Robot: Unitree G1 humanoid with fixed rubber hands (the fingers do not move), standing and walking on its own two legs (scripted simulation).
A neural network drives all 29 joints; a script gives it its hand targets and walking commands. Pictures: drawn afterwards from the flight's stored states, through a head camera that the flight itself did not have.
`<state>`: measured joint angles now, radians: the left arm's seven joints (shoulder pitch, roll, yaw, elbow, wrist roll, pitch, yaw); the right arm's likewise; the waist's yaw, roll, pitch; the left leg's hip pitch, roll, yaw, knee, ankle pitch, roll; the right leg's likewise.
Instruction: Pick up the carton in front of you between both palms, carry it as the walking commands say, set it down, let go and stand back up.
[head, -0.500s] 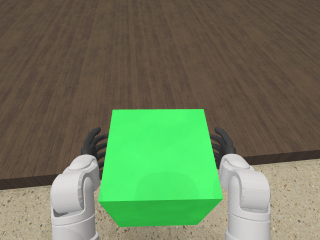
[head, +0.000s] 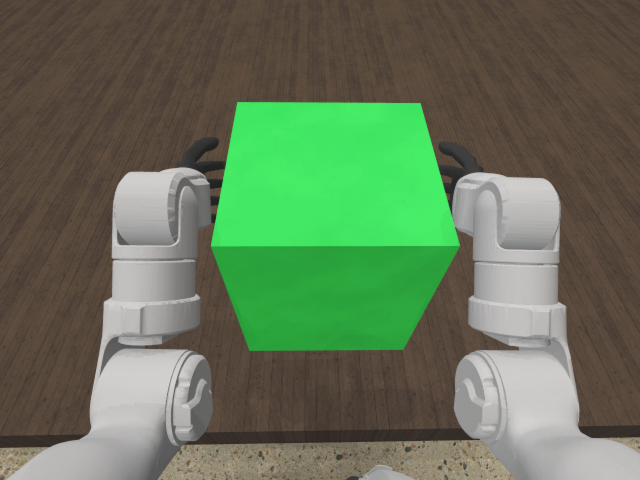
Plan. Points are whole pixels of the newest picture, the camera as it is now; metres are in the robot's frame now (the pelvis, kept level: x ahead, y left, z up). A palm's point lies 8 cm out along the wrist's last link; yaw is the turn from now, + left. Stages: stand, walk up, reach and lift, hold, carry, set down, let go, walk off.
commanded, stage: carry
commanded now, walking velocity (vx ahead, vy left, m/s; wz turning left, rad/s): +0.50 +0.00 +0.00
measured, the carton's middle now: (327, 237) +0.39 +0.01 +0.10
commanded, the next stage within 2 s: none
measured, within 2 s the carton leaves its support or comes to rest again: neither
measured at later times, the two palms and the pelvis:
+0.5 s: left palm (252, 34) +0.77 +0.14 +0.18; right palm (428, 44) +0.74 -0.16 +0.18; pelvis +0.37 +0.03 +0.06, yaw -2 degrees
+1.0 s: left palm out of the picture +1.09 +0.15 +0.37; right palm out of the picture +1.11 -0.14 +0.37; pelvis +0.72 -0.01 +0.15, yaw -1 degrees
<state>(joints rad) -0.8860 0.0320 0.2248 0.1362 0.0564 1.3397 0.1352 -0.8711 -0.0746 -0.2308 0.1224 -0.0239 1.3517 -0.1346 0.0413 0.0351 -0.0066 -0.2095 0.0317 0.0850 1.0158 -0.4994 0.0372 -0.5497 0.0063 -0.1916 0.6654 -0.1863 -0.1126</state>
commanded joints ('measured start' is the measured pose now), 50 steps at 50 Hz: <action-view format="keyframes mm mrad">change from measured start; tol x32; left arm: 1 -739 -1050 -508 -59 -474 -21 -242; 37 -513 -817 -494 -167 -178 -56 -167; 50 -986 -1045 -465 -46 -515 67 -217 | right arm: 1 -807 1071 523 -73 398 -21 201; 32 -805 1209 791 -332 565 -113 247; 50 -860 960 319 76 325 61 188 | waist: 1 40 -261 -525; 19 1 -151 -397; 25 -192 199 -938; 50 3 -25 -441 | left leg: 1 -538 -36 -113 457 61 32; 16 -1298 49 4 787 -134 92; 21 -45 -156 201 -29 305 103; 23 443 186 -642 -449 682 308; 25 602 237 -735 -370 1075 370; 29 480 179 -555 -406 670 244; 42 217 97 -57 -423 1139 80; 44 51 61 -20 -180 869 37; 46 -426 -134 -70 339 -57 -8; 50 -514 -17 -137 284 111 24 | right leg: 1 811 -324 649 -280 108 -145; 17 894 -231 314 -298 555 -100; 21 501 -177 96 -10 1588 -35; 22 433 -131 94 324 1299 3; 23 103 124 158 800 72 77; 25 -42 161 420 1184 -154 70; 31 -382 9 270 917 -301 32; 43 358 82 3 -243 289 7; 46 836 -392 784 -212 302 -231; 50 581 -293 620 -316 116 -153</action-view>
